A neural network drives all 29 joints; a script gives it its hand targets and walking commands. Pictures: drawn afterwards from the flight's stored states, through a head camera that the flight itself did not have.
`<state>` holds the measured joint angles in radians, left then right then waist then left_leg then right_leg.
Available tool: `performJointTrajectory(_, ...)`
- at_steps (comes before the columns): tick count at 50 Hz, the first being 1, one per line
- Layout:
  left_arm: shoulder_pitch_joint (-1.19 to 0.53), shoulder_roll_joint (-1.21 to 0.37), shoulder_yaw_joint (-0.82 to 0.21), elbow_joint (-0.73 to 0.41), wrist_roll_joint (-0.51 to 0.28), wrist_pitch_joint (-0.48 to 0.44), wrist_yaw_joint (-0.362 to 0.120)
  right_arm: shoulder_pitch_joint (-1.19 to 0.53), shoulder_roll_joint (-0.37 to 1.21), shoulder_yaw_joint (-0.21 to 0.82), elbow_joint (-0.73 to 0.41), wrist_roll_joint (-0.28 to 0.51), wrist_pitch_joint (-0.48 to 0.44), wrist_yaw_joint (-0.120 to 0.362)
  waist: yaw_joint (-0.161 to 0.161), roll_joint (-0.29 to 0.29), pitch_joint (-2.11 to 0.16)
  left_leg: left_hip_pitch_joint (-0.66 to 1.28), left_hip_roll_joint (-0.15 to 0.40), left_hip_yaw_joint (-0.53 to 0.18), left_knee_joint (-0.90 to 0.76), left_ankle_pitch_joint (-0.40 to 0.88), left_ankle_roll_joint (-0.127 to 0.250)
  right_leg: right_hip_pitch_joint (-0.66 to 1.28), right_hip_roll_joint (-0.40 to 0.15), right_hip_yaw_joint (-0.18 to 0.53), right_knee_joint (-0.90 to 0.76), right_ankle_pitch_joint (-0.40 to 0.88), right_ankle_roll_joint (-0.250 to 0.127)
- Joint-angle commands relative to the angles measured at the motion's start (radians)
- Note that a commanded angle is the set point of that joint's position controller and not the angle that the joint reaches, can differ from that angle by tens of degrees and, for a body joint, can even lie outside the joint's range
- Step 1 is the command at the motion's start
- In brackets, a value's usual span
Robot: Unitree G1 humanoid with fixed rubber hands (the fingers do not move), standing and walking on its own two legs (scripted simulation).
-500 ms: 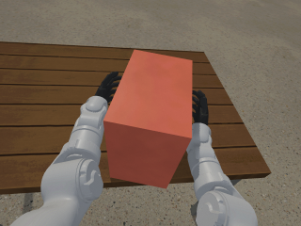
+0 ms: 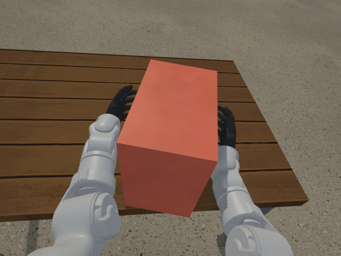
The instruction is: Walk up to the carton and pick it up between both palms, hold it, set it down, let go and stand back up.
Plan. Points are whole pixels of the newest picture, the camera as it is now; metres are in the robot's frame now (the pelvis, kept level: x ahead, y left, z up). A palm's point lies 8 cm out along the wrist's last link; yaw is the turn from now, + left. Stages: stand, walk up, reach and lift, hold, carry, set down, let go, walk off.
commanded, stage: reach and lift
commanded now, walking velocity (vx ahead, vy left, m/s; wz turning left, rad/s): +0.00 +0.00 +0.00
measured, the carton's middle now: (170, 139) +0.41 -0.03 +0.05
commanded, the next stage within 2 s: none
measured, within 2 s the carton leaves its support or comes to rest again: leaves its support in 1.06 s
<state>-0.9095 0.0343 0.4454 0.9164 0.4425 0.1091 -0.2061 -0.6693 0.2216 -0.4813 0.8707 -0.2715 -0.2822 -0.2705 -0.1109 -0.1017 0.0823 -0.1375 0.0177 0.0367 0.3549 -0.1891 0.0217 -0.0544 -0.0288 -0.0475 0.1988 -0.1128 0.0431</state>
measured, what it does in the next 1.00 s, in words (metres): stands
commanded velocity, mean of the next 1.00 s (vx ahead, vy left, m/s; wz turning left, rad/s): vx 0.00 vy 0.00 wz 0.00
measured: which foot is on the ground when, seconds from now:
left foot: down 0.00-1.00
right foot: down 0.00-1.00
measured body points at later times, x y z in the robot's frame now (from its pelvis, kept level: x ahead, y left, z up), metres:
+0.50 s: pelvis -0.01 +0.00 +0.00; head +0.03 +0.06 +0.44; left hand +0.46 +0.10 +0.10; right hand +0.37 -0.16 +0.09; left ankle +0.00 +0.10 -0.75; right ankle +0.00 -0.15 -0.75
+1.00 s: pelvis -0.01 -0.01 +0.00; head +0.02 +0.04 +0.45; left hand +0.45 +0.10 +0.11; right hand +0.37 -0.16 +0.09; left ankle +0.00 +0.10 -0.75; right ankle +0.00 -0.15 -0.75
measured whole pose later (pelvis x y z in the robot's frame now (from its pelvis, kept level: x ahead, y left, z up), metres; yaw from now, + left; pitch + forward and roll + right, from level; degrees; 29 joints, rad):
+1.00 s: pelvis -0.01 -0.01 +0.00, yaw +1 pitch +2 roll -2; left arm -0.91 0.04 0.33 0.91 0.38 0.10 -0.12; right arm -0.67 0.15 -0.36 0.94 -0.15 -0.35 -0.30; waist -0.09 -0.09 0.02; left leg -0.23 0.03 0.03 0.35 -0.16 0.01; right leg -0.13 -0.01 -0.08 0.18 -0.08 0.02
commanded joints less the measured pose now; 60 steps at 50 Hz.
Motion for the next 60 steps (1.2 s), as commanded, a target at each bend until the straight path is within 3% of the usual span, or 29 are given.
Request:
performJointTrajectory(1, -0.422, -0.495, -0.194, 0.015, 0.005, -0.018, -0.062, -0.458, 0.442, 0.279, 0.001, -0.055, -0.016, 0.070, -0.028, 0.144, -0.350, 0.137, -0.029, 0.075, -0.034, 0.264, -0.040, 0.098, 0.075, -0.087, 0.023, 0.242, 0.013)
performJointTrajectory(6, -0.421, -0.512, -0.217, -0.009, 0.000, -0.015, -0.056, -0.461, 0.428, 0.279, -0.005, -0.043, -0.028, 0.064, -0.031, 0.164, -0.385, 0.158, -0.022, 0.065, -0.022, 0.313, -0.055, 0.077, 0.079, -0.094, 0.022, 0.248, 0.008)
performJointTrajectory(13, -0.419, -0.509, -0.219, 0.009, -0.001, 0.005, -0.053, -0.487, 0.421, 0.280, -0.012, -0.027, -0.020, 0.056, -0.026, 0.166, -0.366, 0.140, -0.024, 0.064, -0.033, 0.257, -0.046, 0.067, 0.078, -0.095, 0.018, 0.215, 0.005)
performJointTrajectory(14, -0.427, -0.511, -0.227, 0.004, -0.009, 0.005, -0.052, -0.482, 0.420, 0.270, -0.007, -0.028, -0.021, 0.052, -0.036, 0.176, -0.362, 0.137, -0.025, 0.060, -0.034, 0.260, -0.051, 0.055, 0.076, -0.093, 0.016, 0.214, 0.004)
performJointTrajectory(20, -0.434, -0.494, -0.208, 0.026, -0.007, 0.009, -0.060, -0.480, 0.437, 0.296, -0.017, -0.022, -0.008, 0.039, -0.029, 0.139, -0.354, 0.069, -0.029, 0.068, -0.052, 0.169, -0.024, 0.091, 0.063, -0.082, 0.016, 0.211, 0.011)
performJointTrajectory(23, -0.426, -0.509, -0.219, 0.015, -0.003, 0.009, -0.054, -0.478, 0.423, 0.292, -0.004, -0.014, -0.013, 0.041, -0.027, 0.170, -0.371, 0.112, -0.022, 0.060, -0.044, 0.226, -0.042, 0.052, 0.070, -0.096, 0.011, 0.198, 0.004)
performJointTrajectory(26, -0.435, -0.518, -0.231, 0.015, -0.015, 0.010, -0.049, -0.495, 0.417, 0.290, -0.017, -0.008, -0.011, 0.044, -0.026, 0.165, -0.368, 0.106, -0.020, 0.060, -0.051, 0.189, -0.040, 0.027, 0.071, -0.097, 0.004, 0.154, 0.000)
performJointTrajectory(29, -0.435, -0.521, -0.234, 0.019, -0.013, 0.012, -0.042, -0.493, 0.410, 0.276, -0.007, -0.010, -0.006, 0.041, -0.032, 0.182, -0.372, 0.128, -0.014, 0.053, -0.045, 0.212, -0.052, 0.002, 0.073, -0.103, 0.001, 0.145, -0.004)
performJointTrajectory(31, -0.441, -0.525, -0.230, 0.001, -0.015, 0.010, -0.041, -0.512, 0.420, 0.300, -0.028, 0.001, -0.007, 0.043, -0.016, 0.167, -0.384, 0.124, -0.017, 0.056, -0.045, 0.231, -0.046, 0.028, 0.077, -0.102, 0.007, 0.171, -0.001)
performJointTrajectory(32, -0.439, -0.530, -0.240, -0.005, -0.019, 0.009, -0.040, -0.502, 0.422, 0.304, -0.014, 0.002, -0.008, 0.041, -0.032, 0.166, -0.386, 0.129, -0.017, 0.053, -0.038, 0.262, -0.047, 0.034, 0.079, -0.100, 0.009, 0.207, -0.001)
performJointTrajectory(35, -0.437, -0.559, -0.258, -0.029, -0.022, -0.004, -0.028, -0.538, 0.425, 0.351, -0.056, 0.026, -0.044, 0.042, -0.002, 0.191, -0.478, 0.154, -0.017, 0.054, -0.014, 0.338, -0.058, 0.033, 0.080, -0.099, 0.015, 0.254, -0.009)
performJointTrajectory(37, -0.451, -0.571, -0.286, -0.051, -0.029, -0.019, -0.020, -0.538, 0.420, 0.349, -0.033, 0.025, -0.064, 0.041, -0.019, 0.209, -0.500, 0.178, -0.009, 0.044, -0.002, 0.403, -0.078, 0.026, 0.086, -0.107, 0.023, 0.278, -0.008)
performJointTrajectory(41, -0.516, -0.619, -0.355, -0.095, -0.074, -0.063, -0.004, -0.621, 0.431, 0.380, -0.082, 0.031, -0.113, 0.042, -0.020, 0.206, -0.617, 0.211, -0.005, 0.042, 0.030, 0.475, -0.089, -0.006, 0.093, -0.112, 0.024, 0.312, -0.020)
performJointTrajectory(43, -0.513, -0.609, -0.357, -0.055, -0.073, -0.079, -0.001, -0.619, 0.456, 0.404, -0.052, 0.031, -0.106, 0.039, -0.016, 0.185, -0.599, 0.183, -0.014, 0.040, 0.023, 0.410, -0.071, 0.026, 0.082, -0.100, 0.025, 0.318, -0.019)
performJointTrajectory(44, -0.542, -0.622, -0.364, -0.073, -0.087, -0.096, -0.002, -0.666, 0.464, 0.410, -0.091, 0.028, -0.127, 0.038, -0.011, 0.170, -0.644, 0.161, -0.013, 0.043, 0.020, 0.409, -0.063, 0.041, 0.079, -0.097, 0.038, 0.359, -0.015)
performJointTrajectory(46, -0.541, -0.615, -0.357, -0.040, -0.076, -0.093, -0.004, -0.647, 0.461, 0.404, -0.026, 0.035, -0.118, 0.032, -0.017, 0.185, -0.561, 0.146, -0.014, 0.039, 0.003, 0.358, -0.060, 0.046, 0.069, -0.088, 0.029, 0.333, -0.016)
performJointTrajectory(47, -0.531, -0.622, -0.357, -0.057, -0.074, -0.090, 0.000, -0.643, 0.456, 0.417, -0.018, 0.044, -0.114, 0.034, -0.005, 0.186, -0.558, 0.149, -0.011, 0.037, -0.002, 0.367, -0.061, 0.048, 0.073, -0.089, 0.031, 0.331, -0.016)
performJointTrajectory(52, -0.572, -0.657, -0.405, -0.123, -0.114, -0.085, 0.010, -0.703, 0.482, 0.503, -0.096, 0.099, -0.108, 0.038, 0.011, 0.157, -0.652, 0.168, -0.024, 0.045, 0.005, 0.382, -0.048, 0.103, 0.066, -0.072, 0.035, 0.387, -0.013)
performJointTrajectory(53, -0.572, -0.648, -0.416, -0.100, -0.118, -0.069, 0.006, -0.697, 0.483, 0.500, -0.074, 0.105, -0.085, 0.034, -0.008, 0.157, -0.619, 0.152, -0.030, 0.044, -0.005, 0.323, -0.043, 0.109, 0.057, -0.064, 0.027, 0.363, -0.010)
performJointTrajectory(56, -0.623, -0.655, -0.415, -0.083, -0.140, -0.064, -0.011, -0.814, 0.483, 0.503, -0.171, 0.096, -0.098, 0.022, -0.014, 0.100, -0.654, 0.072, -0.036, 0.053, -0.028, 0.204, -0.019, 0.160, 0.040, -0.054, 0.041, 0.378, 0.006)
performJointTrajectory(57, -0.573, -0.650, -0.404, -0.074, -0.123, -0.045, -0.006, -0.776, 0.492, 0.531, -0.147, 0.120, -0.069, 0.025, 0.015, 0.125, -0.607, 0.078, -0.036, 0.046, -0.033, 0.186, -0.016, 0.167, 0.039, -0.048, 0.042, 0.351, 0.001)
performJointTrajectory(58, -0.585, -0.660, -0.405, -0.096, -0.128, -0.039, -0.003, -0.814, 0.475, 0.528, -0.194, 0.125, -0.072, 0.029, 0.014, 0.120, -0.647, 0.087, -0.033, 0.049, -0.034, 0.203, -0.017, 0.158, 0.042, -0.053, 0.041, 0.355, -0.001)
performJointTrajectory(60, -0.519, -0.675, -0.404, -0.101, -0.122, 0.000, 0.009, -0.826, 0.450, 0.574, -0.236, 0.172, -0.052, 0.040, 0.057, 0.145, -0.637, 0.129, -0.025, 0.038, -0.017, 0.269, -0.020, 0.150, 0.054, -0.058, 0.041, 0.340, -0.017)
